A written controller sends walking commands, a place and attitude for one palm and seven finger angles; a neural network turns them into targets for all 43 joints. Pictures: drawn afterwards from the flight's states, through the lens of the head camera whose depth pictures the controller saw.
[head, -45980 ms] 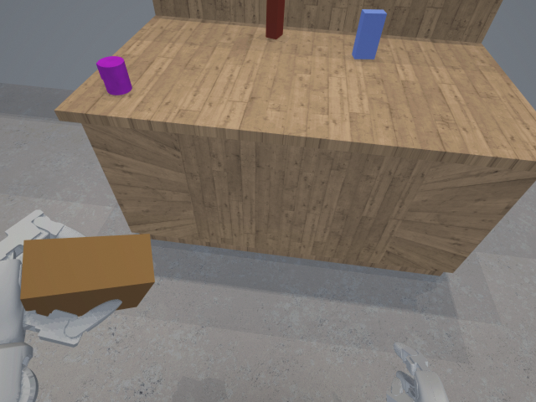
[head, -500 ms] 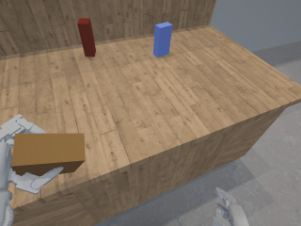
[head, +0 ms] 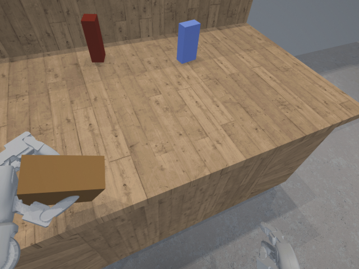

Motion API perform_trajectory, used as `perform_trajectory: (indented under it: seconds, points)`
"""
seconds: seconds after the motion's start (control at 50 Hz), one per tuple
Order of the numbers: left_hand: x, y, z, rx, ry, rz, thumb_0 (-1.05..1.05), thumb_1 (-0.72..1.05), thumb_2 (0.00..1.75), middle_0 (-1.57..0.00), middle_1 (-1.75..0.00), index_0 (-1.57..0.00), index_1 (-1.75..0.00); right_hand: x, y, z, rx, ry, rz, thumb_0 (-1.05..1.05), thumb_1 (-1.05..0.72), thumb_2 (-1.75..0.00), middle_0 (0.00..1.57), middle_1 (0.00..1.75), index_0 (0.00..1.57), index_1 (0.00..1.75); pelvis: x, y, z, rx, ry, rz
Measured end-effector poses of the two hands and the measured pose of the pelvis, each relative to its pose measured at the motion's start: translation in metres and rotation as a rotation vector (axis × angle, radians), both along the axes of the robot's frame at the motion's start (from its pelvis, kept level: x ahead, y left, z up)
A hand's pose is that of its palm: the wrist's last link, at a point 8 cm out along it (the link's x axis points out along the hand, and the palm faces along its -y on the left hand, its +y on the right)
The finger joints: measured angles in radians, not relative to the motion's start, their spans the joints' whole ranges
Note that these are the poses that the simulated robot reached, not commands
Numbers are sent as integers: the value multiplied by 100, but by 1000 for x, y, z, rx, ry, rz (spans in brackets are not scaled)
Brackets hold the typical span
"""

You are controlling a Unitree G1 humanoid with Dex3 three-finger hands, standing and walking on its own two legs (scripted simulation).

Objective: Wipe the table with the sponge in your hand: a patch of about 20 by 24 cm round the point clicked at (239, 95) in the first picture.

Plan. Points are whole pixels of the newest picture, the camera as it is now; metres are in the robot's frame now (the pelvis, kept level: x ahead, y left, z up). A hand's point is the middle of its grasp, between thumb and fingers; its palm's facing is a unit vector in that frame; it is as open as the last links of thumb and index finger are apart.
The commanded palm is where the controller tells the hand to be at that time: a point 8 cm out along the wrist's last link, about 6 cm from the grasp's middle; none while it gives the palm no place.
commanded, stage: look again from close up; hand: left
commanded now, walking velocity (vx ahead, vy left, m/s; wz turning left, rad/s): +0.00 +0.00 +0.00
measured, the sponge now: (74, 181) +0.23 +0.21 +0.12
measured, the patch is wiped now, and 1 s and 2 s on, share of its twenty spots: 0.00 0.00 0.00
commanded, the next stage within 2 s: come to a stop and stand still in 0.10 s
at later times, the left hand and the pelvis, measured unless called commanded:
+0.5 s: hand (9, 141) +0.24 +0.28 +0.22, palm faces +0.52 -0.75 -0.41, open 9.7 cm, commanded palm +0.15 +0.27 +0.17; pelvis -0.01 -0.01 -0.01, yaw +1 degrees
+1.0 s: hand (35, 191) +0.19 +0.24 +0.17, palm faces +0.40 -0.84 -0.38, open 9.7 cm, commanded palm +0.13 +0.27 +0.17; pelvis -0.02 -0.01 -0.01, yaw +2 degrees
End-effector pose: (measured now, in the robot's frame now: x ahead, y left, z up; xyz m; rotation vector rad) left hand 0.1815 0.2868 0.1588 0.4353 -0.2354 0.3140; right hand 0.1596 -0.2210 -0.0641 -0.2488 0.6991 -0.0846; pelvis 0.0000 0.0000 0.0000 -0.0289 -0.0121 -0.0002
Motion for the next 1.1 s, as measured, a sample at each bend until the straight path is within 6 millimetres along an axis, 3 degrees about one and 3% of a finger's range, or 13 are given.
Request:
perform_trajectory:
  seconds: [0.18, 0.32, 0.4, 0.48, 0.54, 0.62, 0.72, 0.8, 0.94, 1.1]
  points:
    - [-4, -4, 15, 20, -52, -9, -1, -47, 106, -78, -138, -78, -137, 13, 1, 2, -2, -11, 17, 2, -90, -89, 20, 30, 21, 30, 3, -3, 0, -1, -3, 6]
    - [-8, -1, 9, -7, -28, 26, -1, -47, 106, -78, -138, -78, -137, 20, 2, 6, 9, -44, 19, 2, -90, -89, 20, 30, 21, 30, 2, -4, 0, 1, -5, 5]
    - [6, 16, 48, 202, -174, 35, -1, -47, 106, -78, -137, -78, -136, 16, 9, 0, -6, -23, 109, 1, -90, -89, 20, 30, 20, 30, -8, -11, -5, 10, 13, 46]
    - [12, 28, 71, 214, -287, 87, -1, -47, 106, -78, -137, -78, -137, 9, 5, -5, 6, 15, 141, 1, -90, -89, 20, 30, 21, 30, -10, -15, -6, 12, 42, 19]
    - [10, 10, 57, 155, -233, 21, -1, -47, 106, -77, -138, -77, -137, 1, -3, -5, 27, 10, 106, 1, -90, -89, 20, 30, 21, 30, -6, -11, -6, 12, 50, 1]
    - [1, -15, 14, 58, -43, -67, -1, -47, 106, -77, -138, -77, -137, -14, -16, -11, 17, 49, 49, 1, -90, -89, 20, 30, 21, 30, -2, -8, -6, 20, 46, -2]
    - [-9, 3, -18, 49, 94, -1, -1, -47, 106, -78, -137, -78, -137, -26, -27, -18, -32, 137, 36, 1, -90, -89, 20, 30, 21, 30, -5, -13, -7, 23, 41, 23]
    - [-16, 16, -10, 48, 43, 79, -1, -47, 106, -78, -137, -78, -137, -26, -27, -20, -44, 147, 69, 2, -90, -89, 20, 30, 20, 30, -9, -16, -9, 20, 35, 40]
    - [-29, -8, 20, 48, -104, 24, -1, -47, 106, -78, -138, -78, -137, -11, -12, -16, 9, 48, 95, 2, -90, -89, 20, 30, 21, 30, -17, -14, -9, 18, 16, 37]
    - [-38, -1, 9, 20, -26, 60, -1, -47, 106, -78, -138, -78, -137, -8, -2, -8, 60, -34, 64, 1, -90, -89, 20, 30, 21, 30, -27, -16, -7, 14, 6, 24]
